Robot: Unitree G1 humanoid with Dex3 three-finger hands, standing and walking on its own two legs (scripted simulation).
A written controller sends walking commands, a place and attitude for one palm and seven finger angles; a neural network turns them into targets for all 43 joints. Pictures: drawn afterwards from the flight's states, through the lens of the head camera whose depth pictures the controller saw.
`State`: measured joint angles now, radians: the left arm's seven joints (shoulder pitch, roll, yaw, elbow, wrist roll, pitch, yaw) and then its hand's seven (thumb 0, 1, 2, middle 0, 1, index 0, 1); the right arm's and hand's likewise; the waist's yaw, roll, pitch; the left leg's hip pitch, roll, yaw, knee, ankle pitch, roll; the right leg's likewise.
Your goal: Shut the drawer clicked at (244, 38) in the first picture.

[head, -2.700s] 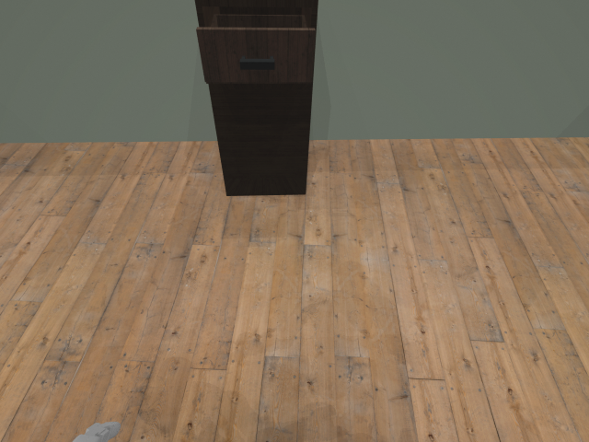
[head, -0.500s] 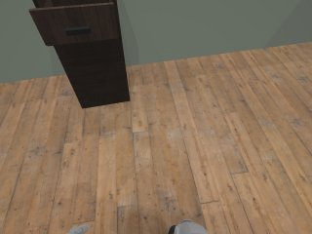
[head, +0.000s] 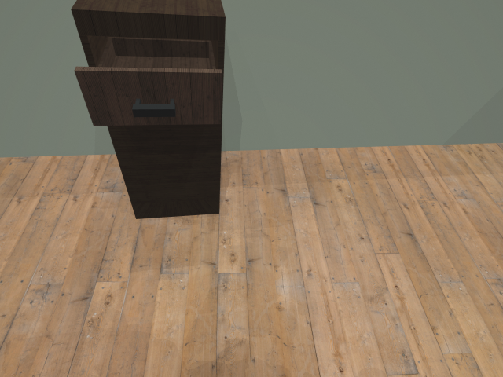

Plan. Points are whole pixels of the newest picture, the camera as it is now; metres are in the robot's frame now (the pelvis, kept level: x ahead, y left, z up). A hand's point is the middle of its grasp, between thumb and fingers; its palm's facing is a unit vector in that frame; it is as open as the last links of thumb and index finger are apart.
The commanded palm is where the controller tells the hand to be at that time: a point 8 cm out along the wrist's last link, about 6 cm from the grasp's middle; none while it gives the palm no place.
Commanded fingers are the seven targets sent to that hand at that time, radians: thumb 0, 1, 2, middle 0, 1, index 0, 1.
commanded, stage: turn to face it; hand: left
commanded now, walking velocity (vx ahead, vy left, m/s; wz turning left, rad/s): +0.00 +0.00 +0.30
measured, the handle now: (155, 106) +0.72 +0.31 +0.01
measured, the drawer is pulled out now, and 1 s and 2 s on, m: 0.19 0.19 0.19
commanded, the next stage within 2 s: take the last steps up to it in 0.36 s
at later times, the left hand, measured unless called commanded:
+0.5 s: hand out of the picture +0.15 +0.16 -0.15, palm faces +0.16 -0.96 -0.24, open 7.2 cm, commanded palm none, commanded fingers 0.00 0.90 0.90 -0.20 -0.30 -0.20 -0.30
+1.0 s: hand out of the picture +0.15 +0.19 -0.16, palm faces +0.20 -0.96 -0.18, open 7.4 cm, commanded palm none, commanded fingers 0.00 0.90 0.90 -0.20 -0.30 -0.20 -0.30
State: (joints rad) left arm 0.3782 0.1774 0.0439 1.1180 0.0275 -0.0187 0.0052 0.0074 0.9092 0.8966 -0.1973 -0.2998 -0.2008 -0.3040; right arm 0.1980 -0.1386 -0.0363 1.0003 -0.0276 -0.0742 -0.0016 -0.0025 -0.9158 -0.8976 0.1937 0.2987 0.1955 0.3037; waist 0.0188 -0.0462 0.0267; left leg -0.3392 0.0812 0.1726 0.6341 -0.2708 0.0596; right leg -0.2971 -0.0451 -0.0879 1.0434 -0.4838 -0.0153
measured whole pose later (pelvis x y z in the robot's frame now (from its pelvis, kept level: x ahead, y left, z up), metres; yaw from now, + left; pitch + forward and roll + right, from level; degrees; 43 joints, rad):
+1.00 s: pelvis +0.17 +0.00 +0.02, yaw +10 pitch -1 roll +1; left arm 0.28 0.18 0.05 1.07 0.03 0.02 -0.02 0.01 0.91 0.90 -0.19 -0.30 -0.20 -0.30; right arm 0.41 -0.11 -0.03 1.12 -0.02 -0.04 -0.02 0.00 -0.91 -0.90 0.20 0.30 0.20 0.30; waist -0.01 -0.02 0.04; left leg -0.02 0.02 0.12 0.32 -0.28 0.00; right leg -0.51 -0.11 -0.08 0.84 -0.26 0.02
